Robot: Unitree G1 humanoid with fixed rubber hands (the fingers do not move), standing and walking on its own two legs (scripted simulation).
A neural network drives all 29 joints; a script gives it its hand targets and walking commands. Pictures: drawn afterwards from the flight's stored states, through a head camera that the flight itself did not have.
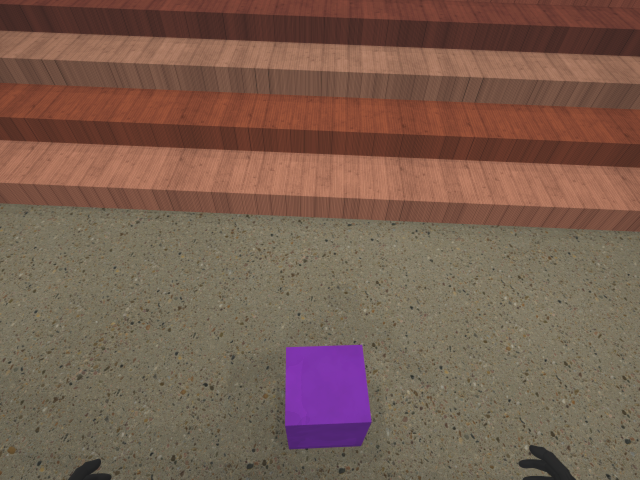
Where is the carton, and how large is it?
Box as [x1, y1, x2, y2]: [285, 345, 371, 448]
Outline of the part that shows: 361,345 286,347 285,427 289,448 352,446 361,444 371,421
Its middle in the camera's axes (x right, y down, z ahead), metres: +0.01 +0.46 +1.10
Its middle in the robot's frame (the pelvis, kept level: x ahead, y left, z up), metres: +0.41 -0.03 -0.66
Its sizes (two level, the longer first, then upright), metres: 0.210 0.200 0.250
